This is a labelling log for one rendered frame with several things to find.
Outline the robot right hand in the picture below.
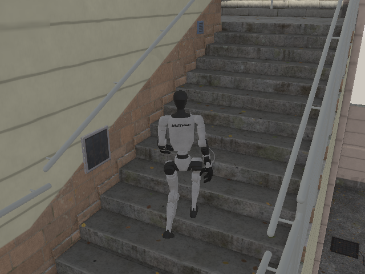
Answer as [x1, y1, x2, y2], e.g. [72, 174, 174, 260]
[200, 167, 213, 183]

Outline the left robot upper arm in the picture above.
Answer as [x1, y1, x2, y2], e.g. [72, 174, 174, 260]
[158, 115, 169, 146]

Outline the robot left hand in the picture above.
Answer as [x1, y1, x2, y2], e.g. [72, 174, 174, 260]
[160, 144, 173, 154]

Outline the left robot forearm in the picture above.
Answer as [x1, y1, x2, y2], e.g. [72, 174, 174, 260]
[157, 139, 166, 151]

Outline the left robot foot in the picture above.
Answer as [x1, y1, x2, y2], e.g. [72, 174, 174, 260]
[163, 230, 175, 239]

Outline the right robot forearm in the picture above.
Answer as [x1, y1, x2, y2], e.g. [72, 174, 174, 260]
[201, 139, 212, 168]

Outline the right robot upper arm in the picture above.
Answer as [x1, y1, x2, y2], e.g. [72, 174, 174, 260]
[193, 115, 206, 147]

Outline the robot right thigh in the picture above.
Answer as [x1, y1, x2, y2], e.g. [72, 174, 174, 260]
[190, 158, 202, 183]

